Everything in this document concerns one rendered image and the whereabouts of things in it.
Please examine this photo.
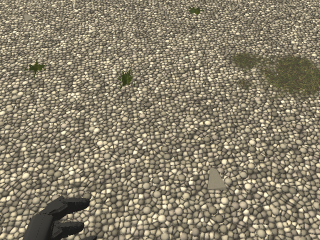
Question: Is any robot left hand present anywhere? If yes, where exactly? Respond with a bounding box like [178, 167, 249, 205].
[22, 196, 97, 240]

